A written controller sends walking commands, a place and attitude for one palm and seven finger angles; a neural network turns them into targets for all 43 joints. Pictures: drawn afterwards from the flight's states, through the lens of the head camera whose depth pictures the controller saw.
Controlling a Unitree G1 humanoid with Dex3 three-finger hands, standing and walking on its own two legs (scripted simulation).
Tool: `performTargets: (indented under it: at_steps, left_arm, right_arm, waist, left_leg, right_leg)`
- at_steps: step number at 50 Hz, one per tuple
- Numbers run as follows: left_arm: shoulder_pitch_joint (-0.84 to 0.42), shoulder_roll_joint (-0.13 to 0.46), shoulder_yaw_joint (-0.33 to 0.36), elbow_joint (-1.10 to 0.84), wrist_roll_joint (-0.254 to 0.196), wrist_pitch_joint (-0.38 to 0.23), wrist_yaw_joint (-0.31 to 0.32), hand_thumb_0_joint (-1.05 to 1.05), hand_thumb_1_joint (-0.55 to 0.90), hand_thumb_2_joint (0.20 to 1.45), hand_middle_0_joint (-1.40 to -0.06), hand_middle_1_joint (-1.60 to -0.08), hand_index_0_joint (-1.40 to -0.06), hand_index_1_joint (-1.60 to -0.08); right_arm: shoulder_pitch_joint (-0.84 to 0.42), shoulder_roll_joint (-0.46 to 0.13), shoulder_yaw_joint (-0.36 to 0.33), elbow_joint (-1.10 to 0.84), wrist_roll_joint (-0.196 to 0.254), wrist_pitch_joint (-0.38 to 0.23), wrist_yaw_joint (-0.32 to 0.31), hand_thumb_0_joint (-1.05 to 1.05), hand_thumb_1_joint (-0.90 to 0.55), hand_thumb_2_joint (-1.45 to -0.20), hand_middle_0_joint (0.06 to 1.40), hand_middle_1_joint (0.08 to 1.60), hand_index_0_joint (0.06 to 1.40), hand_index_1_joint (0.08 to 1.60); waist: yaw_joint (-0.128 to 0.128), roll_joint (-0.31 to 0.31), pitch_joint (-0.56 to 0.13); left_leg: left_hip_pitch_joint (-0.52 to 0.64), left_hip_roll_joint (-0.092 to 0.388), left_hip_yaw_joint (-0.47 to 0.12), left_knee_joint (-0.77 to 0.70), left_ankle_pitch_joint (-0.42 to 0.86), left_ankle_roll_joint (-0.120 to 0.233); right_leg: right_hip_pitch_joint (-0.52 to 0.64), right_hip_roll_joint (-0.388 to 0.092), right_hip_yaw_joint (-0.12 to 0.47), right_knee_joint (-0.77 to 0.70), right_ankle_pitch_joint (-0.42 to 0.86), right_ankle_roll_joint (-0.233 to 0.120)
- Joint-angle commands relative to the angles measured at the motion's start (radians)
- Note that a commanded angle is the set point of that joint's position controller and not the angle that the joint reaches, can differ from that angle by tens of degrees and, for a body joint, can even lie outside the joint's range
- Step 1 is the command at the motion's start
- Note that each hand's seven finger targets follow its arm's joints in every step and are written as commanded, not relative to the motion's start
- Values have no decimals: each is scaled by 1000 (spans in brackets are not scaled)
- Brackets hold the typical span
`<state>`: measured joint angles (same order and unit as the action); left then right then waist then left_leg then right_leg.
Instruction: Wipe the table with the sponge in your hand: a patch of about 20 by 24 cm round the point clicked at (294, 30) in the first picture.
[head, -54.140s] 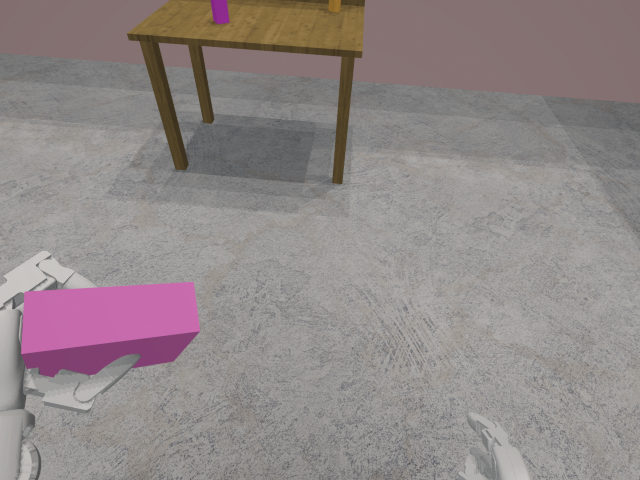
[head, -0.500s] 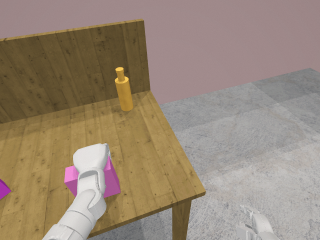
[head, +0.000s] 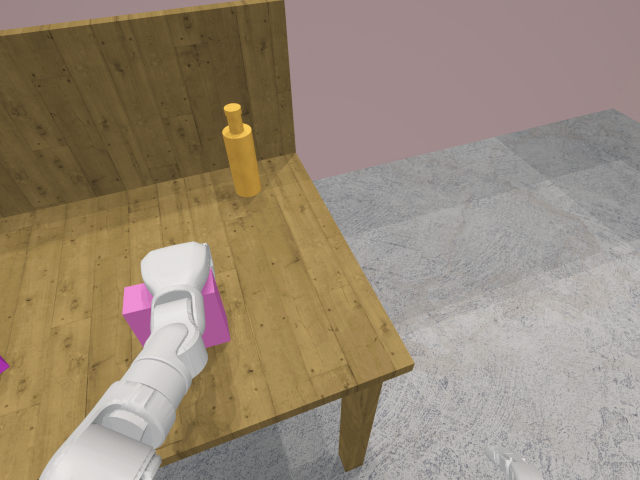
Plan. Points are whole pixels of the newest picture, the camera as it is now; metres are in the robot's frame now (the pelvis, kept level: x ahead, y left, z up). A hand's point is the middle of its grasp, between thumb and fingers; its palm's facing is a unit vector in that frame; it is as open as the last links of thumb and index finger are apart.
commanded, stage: wipe forward along the middle lane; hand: left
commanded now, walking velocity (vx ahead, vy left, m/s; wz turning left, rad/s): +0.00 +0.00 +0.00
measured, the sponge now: (185, 324) +0.35 +0.24 -0.04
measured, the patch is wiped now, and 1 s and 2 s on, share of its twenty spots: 1.00 1.00 1.00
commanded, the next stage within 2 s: slide back across to the first lane in 1.02 s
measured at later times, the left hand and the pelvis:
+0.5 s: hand (189, 268) +0.41 +0.23 +0.02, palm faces -0.10 -0.01 -1.00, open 9.1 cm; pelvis -0.02 +0.01 -0.01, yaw +0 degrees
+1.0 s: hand (186, 244) +0.46 +0.25 +0.02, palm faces -0.12 -0.01 -0.99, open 9.1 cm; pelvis +0.00 +0.02 -0.01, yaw -2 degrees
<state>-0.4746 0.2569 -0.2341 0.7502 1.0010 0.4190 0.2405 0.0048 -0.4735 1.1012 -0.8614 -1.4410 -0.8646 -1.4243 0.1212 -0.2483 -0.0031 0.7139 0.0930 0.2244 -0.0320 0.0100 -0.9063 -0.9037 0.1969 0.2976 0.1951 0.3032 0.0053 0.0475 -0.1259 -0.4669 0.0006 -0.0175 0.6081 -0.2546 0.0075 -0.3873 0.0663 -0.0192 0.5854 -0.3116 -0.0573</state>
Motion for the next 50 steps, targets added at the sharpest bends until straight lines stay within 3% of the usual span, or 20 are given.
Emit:
performTargets:
  at_steps: [1,3,4,8,10,13,14,17,23,29,31,33,38,39,42,47,48,50]
  left_arm:
    - [-309,136,41,-12,19,-5,32,0,100,1300,-1200,-1600,-1200,-1600]
    - [-345,105,24,6,20,-15,33,0,100,1300,-1200,-1600,-1200,-1600]
    - [-349,113,25,17,23,-20,39,0,100,1300,-1200,-1600,-1200,-1600]
    - [-384,101,33,58,11,-30,56,0,100,1300,-1200,-1600,-1200,-1600]
    - [-391,123,48,103,17,-31,73,0,100,1300,-1200,-1600,-1200,-1600]
    - [-502,89,16,128,20,-31,84,0,100,1300,-1200,-1600,-1200,-1600]
    - [-519,107,20,155,30,-30,89,0,100,1300,-1200,-1600,-1200,-1600]
    - [-567,145,46,202,34,-22,103,0,100,1300,-1200,-1600,-1200,-1600]
    - [-655,175,63,263,32,-16,109,0,100,1300,-1200,-1600,-1200,-1600]
    - [-707,193,60,317,43,-17,104,0,100,1300,-1200,-1600,-1200,-1600]
    - [-678,185,62,331,40,-18,102,0,100,1300,-1200,-1600,-1200,-1600]
    - [-682,226,101,329,30,-26,98,0,100,1300,-1200,-1600,-1200,-1600]
    - [-715,199,68,338,38,-35,90,0,100,1300,-1200,-1600,-1200,-1600]
    - [-704,232,89,363,48,-35,93,0,100,1300,-1200,-1600,-1200,-1600]
    - [-709,235,86,361,49,-36,94,0,100,1300,-1200,-1600,-1200,-1600]
    - [-714,301,125,384,50,-38,94,0,100,1300,-1200,-1600,-1200,-1600]
    - [-739,310,133,373,53,-40,91,0,100,1300,-1200,-1600,-1200,-1600]
    - [-752,276,96,396,67,-34,89,0,100,1300,-1200,-1600,-1200,-1600]
  right_arm:
    - [-116,-126,-41,-138,-5,-42,-12,0,-900,-900,200,300,200,300]
    - [-103,-121,-44,-138,-5,-45,-10,0,-900,-900,200,300,200,300]
    - [-94,-124,-46,-135,-7,-45,-9,0,-900,-900,200,300,200,300]
    - [-70,-121,-50,-129,-9,-47,-3,0,-900,-900,200,300,200,300]
    - [-59,-125,-51,-120,-11,-46,-3,0,-900,-900,200,300,200,300]
    - [-53,-119,-50,-110,-11,-52,-1,0,-900,-900,200,300,200,300]
    - [-41,-126,-51,-100,-12,-53,-1,0,-900,-900,200,300,200,300]
    - [-22,-127,-50,-87,-17,-55,-3,0,-900,-900,200,300,200,300]
    - [10,-130,-49,-76,-21,-60,-1,0,-900,-900,200,300,200,300]
    - [53,-136,-51,-64,-25,-65,6,0,-900,-900,200,300,200,300]
    - [65,-135,-53,-66,-27,-64,11,0,-900,-900,200,300,200,300]
    - [72,-139,-56,-64,-28,-65,12,0,-900,-900,200,300,200,300]
    - [95,-142,-58,-58,-27,-67,17,0,-900,-900,200,300,200,300]
    - [108,-149,-60,-49,-29,-68,18,0,-900,-900,200,300,200,300]
    - [119,-149,-61,-48,-32,-68,21,0,-900,-900,200,300,200,300]
    - [140,-157,-60,-43,-33,-68,23,0,-900,-900,200,300,200,300]
    - [136,-156,-63,-45,-32,-69,21,0,-900,-900,200,300,200,300]
    - [153,-156,-63,-38,-35,-68,26,0,-900,-900,200,300,200,300]
  waist:
    - [-21,-108,-164]
    - [-26,-111,-182]
    - [-24,-91,-176]
    - [-28,-116,-217]
    - [-29,-103,-189]
    - [-54,-99,-177]
    - [-58,-93,-162]
    - [-61,-78,-199]
    - [-81,-72,-254]
    - [-101,-62,-265]
    - [-95,-56,-281]
    - [-88,-53,-315]
    - [-111,-58,-286]
    - [-110,-69,-268]
    - [-113,-58,-290]
    - [-110,-62,-318]
    - [-113,-38,-331]
    - [-128,-21,-298]
  left_leg:
    - [90,-18,4,-35,71,40]
    - [94,-12,-2,-38,83,40]
    - [98,-12,-1,-33,78,40]
    - [88,-4,-4,-31,89,38]
    - [69,-4,-3,-27,58,38]
    - [65,2,-10,-36,28,38]
    - [62,2,-14,-30,11,37]
    - [50,2,-8,-24,-4,37]
    - [30,7,-12,-8,15,38]
    - [18,13,-12,16,31,42]
    - [18,12,-9,25,56,42]
    - [17,15,-13,30,87,41]
    - [5,18,-13,35,99,43]
    - [0,19,-14,41,91,45]
    - [-3,17,-6,49,104,46]
    - [-25,15,1,61,127,47]
    - [-14,18,-3,62,147,45]
    - [-7,21,-4,69,150,45]
  right_leg:
    - [3,-39,52,-108,196,1]
    - [-5,-35,37,-98,192,-1]
    - [-21,-32,38,-97,180,-3]
    - [-16,-29,26,-84,191,-3]
    - [-48,-27,26,-85,146,-2]
    - [-90,-25,15,-83,102,0]
    - [-117,-22,15,-79,80,-1]
    - [-120,-24,17,-75,67,2]
    - [-112,-24,18,-59,91,8]
    - [-142,-19,17,-50,110,12]
    - [-135,-18,16,-47,140,11]
    - [-109,-19,16,-40,175,10]
    - [-134,-16,13,-38,196,11]
    - [-149,-14,12,-39,185,11]
    - [-140,-14,20,-41,212,12]
    - [-113,-16,24,-28,261,14]
    - [-114,-19,24,-21,274,12]
    - [-161,-14,13,-17,262,11]
